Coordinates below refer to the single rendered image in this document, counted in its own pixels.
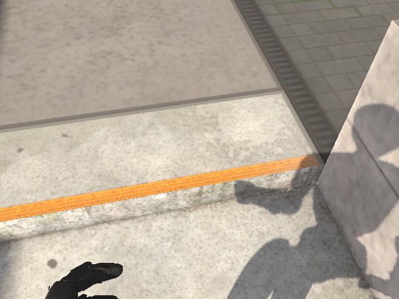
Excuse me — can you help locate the robot left hand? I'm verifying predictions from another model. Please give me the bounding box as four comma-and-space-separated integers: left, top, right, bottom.
45, 262, 123, 299

